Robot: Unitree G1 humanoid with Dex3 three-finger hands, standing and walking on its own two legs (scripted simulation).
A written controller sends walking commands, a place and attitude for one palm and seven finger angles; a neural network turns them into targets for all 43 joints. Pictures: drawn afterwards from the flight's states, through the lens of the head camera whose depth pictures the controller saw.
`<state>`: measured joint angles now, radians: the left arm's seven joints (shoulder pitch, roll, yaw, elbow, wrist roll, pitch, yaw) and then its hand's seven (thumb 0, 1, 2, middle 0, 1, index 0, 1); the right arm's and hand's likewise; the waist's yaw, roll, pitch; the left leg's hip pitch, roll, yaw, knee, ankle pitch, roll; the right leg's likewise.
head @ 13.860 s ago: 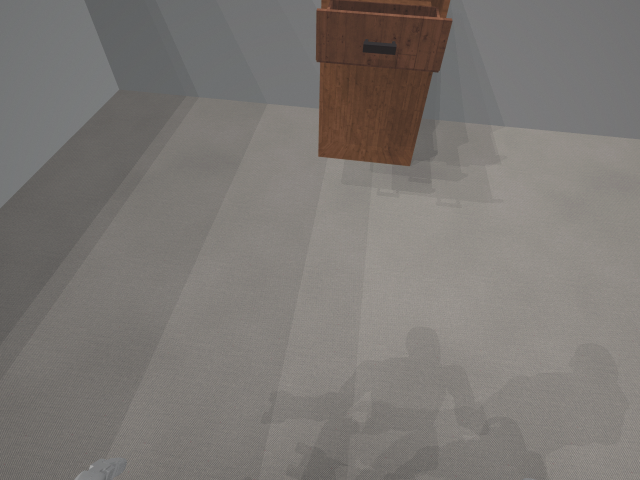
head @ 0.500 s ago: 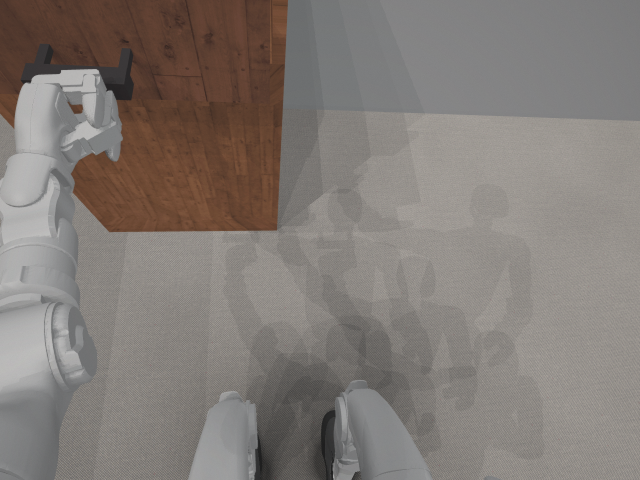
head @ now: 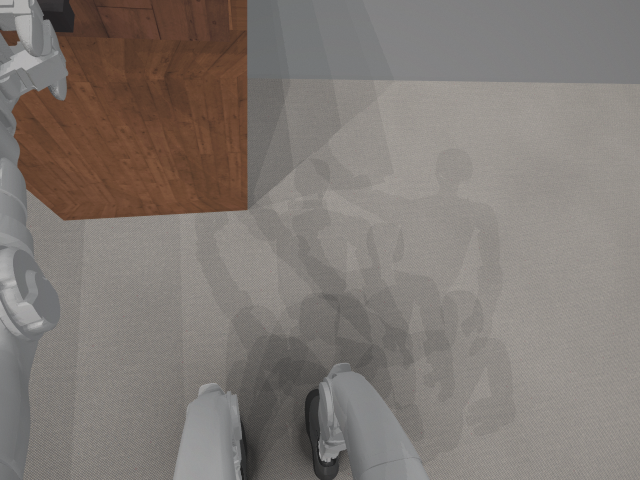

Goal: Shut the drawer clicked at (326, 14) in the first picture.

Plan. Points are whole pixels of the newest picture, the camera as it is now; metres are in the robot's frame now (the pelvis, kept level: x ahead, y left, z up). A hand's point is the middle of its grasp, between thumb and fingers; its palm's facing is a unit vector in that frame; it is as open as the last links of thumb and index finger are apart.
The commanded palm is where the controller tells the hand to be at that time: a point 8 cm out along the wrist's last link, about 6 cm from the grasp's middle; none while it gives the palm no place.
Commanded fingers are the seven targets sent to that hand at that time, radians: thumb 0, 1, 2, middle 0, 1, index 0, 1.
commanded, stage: push the drawer shut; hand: left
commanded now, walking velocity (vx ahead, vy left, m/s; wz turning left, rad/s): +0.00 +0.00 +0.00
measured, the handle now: out of the picture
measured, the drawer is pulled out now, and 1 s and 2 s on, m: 0.03 0.00 0.00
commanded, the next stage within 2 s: pull the fist back off the drawer in 0.50 s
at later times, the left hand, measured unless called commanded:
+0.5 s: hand (42, 30) +0.60 +0.23 +0.07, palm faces +0.00 -1.00 -0.06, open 3.3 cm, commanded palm +0.64 +0.22 +0.07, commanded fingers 0.00 0.90 0.90 -1.40 -1.60 -1.40 -1.60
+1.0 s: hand (45, 32) +0.60 +0.22 +0.07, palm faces +0.00 -1.00 -0.04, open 3.2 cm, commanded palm +0.60 +0.21 +0.07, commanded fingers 0.00 0.90 0.90 -1.40 -1.60 -1.40 -1.60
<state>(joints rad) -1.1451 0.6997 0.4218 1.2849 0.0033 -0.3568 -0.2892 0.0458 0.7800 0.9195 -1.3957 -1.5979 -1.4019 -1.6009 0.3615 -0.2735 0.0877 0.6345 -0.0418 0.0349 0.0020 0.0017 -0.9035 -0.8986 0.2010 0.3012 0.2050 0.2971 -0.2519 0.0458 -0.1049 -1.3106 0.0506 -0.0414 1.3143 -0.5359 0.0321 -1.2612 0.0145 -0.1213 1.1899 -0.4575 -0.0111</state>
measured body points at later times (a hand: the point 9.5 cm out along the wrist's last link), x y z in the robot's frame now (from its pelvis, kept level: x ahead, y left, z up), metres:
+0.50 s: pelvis -0.01 +0.00 -0.01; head +0.21 +0.05 +0.38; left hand +0.59 +0.28 +0.08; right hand -0.05 -0.25 -0.10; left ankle +0.03 +0.10 -0.61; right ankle +0.05 -0.12 -0.61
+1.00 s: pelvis -0.02 +0.01 -0.01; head +0.20 +0.07 +0.38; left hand +0.59 +0.28 +0.07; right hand -0.07 -0.23 -0.09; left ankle +0.03 +0.10 -0.61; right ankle +0.05 -0.12 -0.61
